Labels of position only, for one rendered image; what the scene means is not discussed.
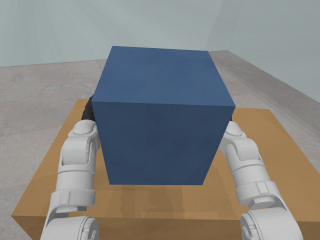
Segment carton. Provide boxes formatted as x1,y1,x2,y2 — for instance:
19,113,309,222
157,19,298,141
91,46,236,185

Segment right robot forearm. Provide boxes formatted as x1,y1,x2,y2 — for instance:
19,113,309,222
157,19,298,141
218,121,304,240

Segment robot right upper arm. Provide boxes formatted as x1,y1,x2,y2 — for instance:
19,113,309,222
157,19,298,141
240,207,302,240

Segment robot left upper arm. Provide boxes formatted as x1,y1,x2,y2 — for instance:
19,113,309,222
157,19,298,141
41,216,100,240

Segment pedestal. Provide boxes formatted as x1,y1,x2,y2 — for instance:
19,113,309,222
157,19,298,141
11,98,320,240

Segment left robot forearm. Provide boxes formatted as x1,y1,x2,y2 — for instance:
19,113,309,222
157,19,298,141
40,119,100,240

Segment robot left hand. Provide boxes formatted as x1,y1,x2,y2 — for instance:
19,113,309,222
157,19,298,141
81,95,96,122

